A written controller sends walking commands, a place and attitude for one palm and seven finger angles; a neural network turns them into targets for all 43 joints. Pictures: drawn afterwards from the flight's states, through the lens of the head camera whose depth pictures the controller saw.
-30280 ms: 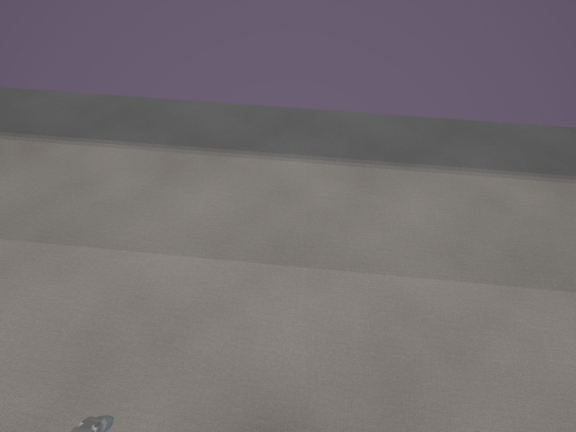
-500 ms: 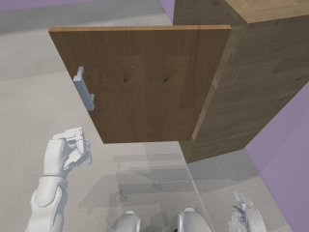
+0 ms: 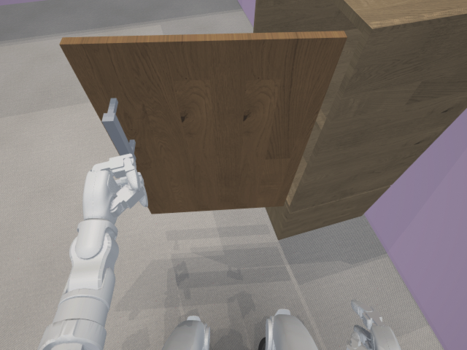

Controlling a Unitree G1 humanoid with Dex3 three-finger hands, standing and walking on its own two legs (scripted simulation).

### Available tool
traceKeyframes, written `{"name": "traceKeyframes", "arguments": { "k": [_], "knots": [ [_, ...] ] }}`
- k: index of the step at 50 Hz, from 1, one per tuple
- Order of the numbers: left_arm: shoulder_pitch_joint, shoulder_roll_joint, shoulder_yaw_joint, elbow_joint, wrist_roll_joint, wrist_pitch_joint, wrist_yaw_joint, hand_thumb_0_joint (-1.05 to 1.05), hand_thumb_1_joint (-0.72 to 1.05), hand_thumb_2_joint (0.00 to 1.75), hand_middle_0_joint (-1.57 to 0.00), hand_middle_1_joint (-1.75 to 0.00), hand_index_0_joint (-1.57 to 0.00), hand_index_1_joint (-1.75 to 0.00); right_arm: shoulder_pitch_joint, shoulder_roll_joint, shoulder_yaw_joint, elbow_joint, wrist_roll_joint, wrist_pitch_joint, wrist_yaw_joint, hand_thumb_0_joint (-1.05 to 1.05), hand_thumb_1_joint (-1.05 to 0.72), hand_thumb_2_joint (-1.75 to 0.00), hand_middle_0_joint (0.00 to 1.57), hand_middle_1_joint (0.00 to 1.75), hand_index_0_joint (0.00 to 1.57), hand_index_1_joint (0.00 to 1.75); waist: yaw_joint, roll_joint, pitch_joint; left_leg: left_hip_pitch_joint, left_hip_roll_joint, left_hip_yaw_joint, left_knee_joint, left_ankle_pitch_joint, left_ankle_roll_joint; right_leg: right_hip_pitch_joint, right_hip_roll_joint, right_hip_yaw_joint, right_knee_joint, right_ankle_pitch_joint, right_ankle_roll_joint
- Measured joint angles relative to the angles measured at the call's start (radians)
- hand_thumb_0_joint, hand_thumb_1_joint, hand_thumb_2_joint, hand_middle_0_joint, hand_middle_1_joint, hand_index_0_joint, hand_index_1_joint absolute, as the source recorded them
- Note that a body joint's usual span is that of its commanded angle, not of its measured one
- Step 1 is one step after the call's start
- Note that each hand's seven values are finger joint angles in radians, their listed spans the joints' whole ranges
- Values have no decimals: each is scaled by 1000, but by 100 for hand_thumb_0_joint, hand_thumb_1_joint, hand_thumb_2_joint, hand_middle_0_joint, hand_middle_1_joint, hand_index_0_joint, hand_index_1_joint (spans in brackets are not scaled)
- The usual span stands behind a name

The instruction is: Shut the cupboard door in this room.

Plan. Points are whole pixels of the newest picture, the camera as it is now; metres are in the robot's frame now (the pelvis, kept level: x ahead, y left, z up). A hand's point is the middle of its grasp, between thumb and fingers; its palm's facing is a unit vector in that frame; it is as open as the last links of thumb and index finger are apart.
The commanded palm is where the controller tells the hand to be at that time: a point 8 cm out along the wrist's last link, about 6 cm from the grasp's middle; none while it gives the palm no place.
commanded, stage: bring the fist close to the handle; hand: left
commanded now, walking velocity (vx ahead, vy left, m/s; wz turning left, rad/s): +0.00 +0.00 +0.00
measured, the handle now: (122, 133) +0.49 +0.23 +0.04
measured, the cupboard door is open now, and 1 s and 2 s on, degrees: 78 76 65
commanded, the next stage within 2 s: push the door shut along its arc in 0.48 s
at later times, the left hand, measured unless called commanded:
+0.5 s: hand (138, 184) +0.38 +0.18 +0.05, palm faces +0.10 -0.99 -0.02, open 3.1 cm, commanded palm +0.35 +0.23 +0.04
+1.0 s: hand (142, 157) +0.43 +0.18 +0.05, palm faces -0.01 -1.00 -0.03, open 3.1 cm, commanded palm +0.41 +0.23 +0.04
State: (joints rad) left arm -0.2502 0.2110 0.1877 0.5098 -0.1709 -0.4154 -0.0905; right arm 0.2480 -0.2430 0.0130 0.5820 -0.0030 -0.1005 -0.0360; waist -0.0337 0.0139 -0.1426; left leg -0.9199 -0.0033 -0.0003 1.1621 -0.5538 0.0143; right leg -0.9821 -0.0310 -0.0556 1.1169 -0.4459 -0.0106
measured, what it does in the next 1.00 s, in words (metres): stands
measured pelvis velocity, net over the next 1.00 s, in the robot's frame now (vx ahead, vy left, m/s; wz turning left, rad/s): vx -0.01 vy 0.00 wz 0.00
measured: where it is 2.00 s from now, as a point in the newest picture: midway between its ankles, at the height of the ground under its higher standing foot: outside the picture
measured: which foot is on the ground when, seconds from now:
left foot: down 0.00-1.00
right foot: down 0.00-1.00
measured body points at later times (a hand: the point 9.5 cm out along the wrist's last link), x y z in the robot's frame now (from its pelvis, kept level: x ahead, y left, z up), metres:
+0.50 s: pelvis +0.00 +0.00 +0.00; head +0.09 +0.00 +0.44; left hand +0.37 +0.23 +0.05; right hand +0.11 -0.26 -0.11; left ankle +0.00 +0.11 -0.65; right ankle +0.05 -0.12 -0.65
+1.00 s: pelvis -0.01 +0.00 -0.01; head +0.10 +0.00 +0.43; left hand +0.43 +0.24 +0.05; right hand +0.08 -0.27 -0.12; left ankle +0.00 +0.11 -0.65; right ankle +0.05 -0.12 -0.65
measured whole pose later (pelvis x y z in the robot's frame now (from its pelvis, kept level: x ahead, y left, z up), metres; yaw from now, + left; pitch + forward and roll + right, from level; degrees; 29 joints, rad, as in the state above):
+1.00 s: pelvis -0.01 +0.00 -0.01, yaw +0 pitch +21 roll -1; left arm -0.62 0.35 0.30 0.93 -0.17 -0.47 -0.25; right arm 0.29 -0.27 0.01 0.62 0.01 -0.07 -0.03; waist -0.08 0.02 -0.13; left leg -1.01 0.00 0.00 1.19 -0.54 0.01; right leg -1.07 -0.03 -0.06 1.14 -0.43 -0.01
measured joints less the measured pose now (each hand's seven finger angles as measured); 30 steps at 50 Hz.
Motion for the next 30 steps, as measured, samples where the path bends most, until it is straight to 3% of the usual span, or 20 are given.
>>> {"name": "traceKeyframes", "arguments": {
  "k": [8,22,30],
  "knots": [
    [-115,26,48,134,9,-21,-1,2,90,90,-130,-150,-130,-150,16,-1,-2,19,-3,16,5,1,-91,-90,20,30,20,30,-17,0,1,-16,5,4,-3,4,-1,-18,5,4,-4,7,-1],
    [-44,10,58,108,-2,-69,-14,2,90,90,-130,-150,-130,-150,53,-10,-20,29,0,37,12,1,-91,-90,20,30,20,30,-14,-1,3,10,6,14,-32,13,0,1,8,14,-26,16,0],
    [-79,19,52,143,-1,-73,-24,2,90,90,-130,-150,-130,-150,18,-9,-14,27,1,31,5,1,-91,-90,20,30,20,30,-11,-3,4,0,4,5,-20,15,-2,-3,5,6,-19,17,-2]
  ]
}}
